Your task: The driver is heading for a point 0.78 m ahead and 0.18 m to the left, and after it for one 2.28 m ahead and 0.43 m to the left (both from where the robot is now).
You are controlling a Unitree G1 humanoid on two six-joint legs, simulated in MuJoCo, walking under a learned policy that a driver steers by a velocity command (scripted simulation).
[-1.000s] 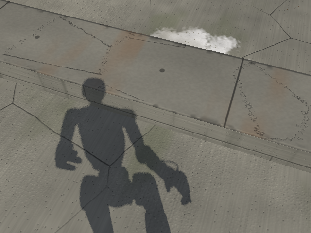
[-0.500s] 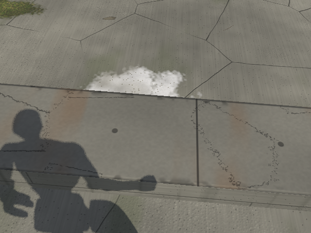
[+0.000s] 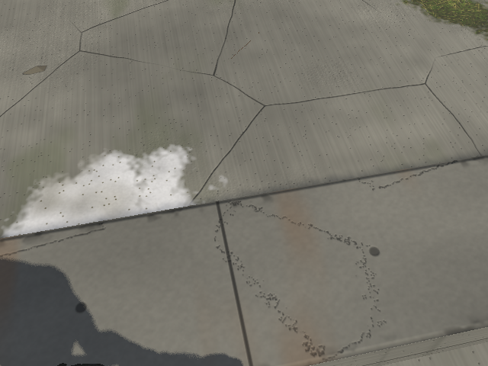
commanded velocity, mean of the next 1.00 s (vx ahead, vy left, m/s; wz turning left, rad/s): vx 0.50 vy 0.00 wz -0.04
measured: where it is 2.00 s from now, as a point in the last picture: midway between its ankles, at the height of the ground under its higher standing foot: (189, 165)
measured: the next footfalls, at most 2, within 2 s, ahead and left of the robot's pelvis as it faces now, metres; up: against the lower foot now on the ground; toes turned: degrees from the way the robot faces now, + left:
left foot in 0.24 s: +0.25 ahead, +0.16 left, +0.10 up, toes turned +6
left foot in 0.46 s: +0.24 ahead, +0.17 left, +0.00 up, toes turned +4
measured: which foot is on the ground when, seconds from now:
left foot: up 0.00-0.22, down 0.24-0.38, up 0.40-0.44, down 0.46-0.78, up 0.80-1.00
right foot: down 0.00-0.46, up 0.48-0.74, down 0.76-1.00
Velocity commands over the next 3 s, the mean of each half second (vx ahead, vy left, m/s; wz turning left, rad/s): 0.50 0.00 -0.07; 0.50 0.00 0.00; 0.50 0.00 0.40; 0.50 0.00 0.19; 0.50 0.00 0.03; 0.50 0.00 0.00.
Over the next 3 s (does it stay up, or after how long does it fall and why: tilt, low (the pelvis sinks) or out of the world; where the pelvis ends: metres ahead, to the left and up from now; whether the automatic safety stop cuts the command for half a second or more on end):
stays up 1.64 0.29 -0.03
